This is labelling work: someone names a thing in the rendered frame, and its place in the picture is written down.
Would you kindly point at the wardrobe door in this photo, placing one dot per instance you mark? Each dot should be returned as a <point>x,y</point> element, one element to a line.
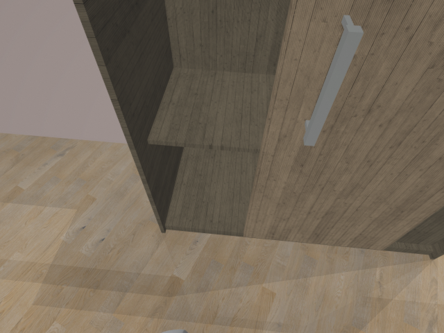
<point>428,232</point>
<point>376,170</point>

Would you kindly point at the handle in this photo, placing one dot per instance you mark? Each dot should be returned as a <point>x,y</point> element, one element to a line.
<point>346,49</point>

